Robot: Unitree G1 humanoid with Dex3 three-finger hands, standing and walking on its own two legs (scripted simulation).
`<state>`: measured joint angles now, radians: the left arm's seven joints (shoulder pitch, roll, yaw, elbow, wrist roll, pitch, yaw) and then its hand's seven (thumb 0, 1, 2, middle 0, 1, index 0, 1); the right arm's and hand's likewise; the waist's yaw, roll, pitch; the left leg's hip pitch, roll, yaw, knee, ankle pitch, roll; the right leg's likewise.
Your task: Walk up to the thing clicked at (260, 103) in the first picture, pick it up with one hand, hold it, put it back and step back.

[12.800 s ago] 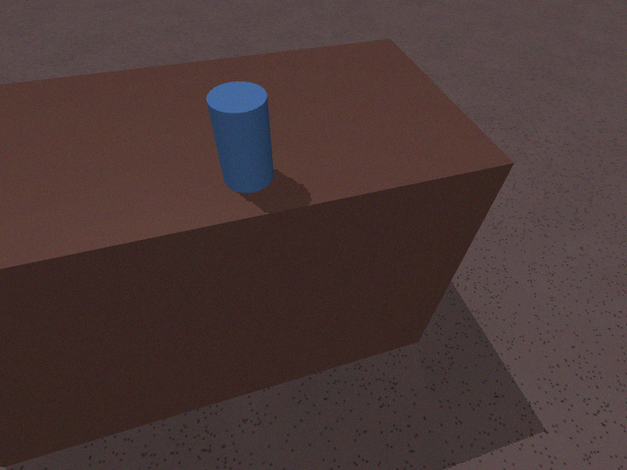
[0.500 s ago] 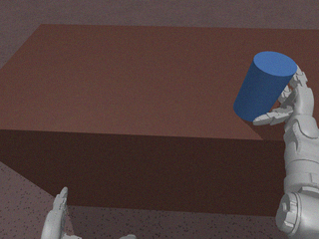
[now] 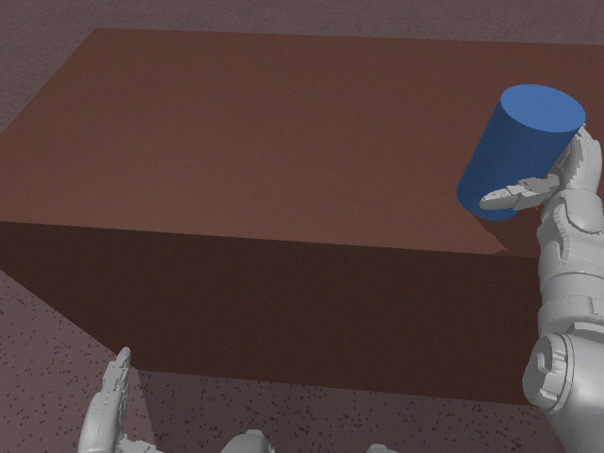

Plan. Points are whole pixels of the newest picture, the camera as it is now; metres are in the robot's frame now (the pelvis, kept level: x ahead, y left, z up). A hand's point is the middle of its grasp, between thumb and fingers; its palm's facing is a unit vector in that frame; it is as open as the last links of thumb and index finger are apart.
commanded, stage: close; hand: right
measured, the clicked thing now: (511, 157) +0.47 -0.23 +0.14
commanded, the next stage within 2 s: settle in 0.44 s
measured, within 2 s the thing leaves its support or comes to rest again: leaves its support in 1.10 s
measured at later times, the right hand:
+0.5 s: hand (521, 165) +0.45 -0.24 +0.14, palm faces +0.21 +0.98 +0.02, open 11.8 cm
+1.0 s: hand (520, 163) +0.45 -0.24 +0.14, palm faces +0.23 +0.97 -0.03, open 11.9 cm
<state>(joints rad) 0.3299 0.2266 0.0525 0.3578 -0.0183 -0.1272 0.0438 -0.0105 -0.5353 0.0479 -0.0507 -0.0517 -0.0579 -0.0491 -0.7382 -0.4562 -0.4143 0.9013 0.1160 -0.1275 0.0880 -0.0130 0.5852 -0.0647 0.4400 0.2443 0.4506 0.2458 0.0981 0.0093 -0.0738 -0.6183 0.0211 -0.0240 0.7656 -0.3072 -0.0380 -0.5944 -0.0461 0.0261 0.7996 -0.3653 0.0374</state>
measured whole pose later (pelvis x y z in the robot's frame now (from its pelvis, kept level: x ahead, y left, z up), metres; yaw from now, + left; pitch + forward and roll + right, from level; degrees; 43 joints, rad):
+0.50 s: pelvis +0.02 +0.00 +0.00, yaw +0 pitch +9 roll +1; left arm 0.36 0.23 0.07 0.36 -0.03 -0.10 0.02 -0.01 -0.52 0.04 -0.05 -0.05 -0.06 -0.04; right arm -0.62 -0.41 -0.41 0.78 0.15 -0.12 0.13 0.00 0.45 -0.68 0.69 0.71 0.71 0.71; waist 0.07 -0.01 -0.10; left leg -0.58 0.02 -0.03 0.74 -0.32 -0.04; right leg -0.55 -0.04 0.02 0.78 -0.38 0.03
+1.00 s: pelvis +0.02 -0.01 +0.01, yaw +0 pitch +7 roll +1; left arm 0.34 0.23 0.06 0.35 -0.03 -0.09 0.06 -0.01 -0.54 0.06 -0.06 -0.05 -0.06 -0.05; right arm -0.59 -0.39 -0.38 0.70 0.12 -0.01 0.07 0.00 0.56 -0.97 0.61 0.92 0.62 0.93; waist 0.06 -0.02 -0.07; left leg -0.50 0.02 -0.03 0.70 -0.32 -0.04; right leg -0.47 -0.05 0.02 0.73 -0.38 0.03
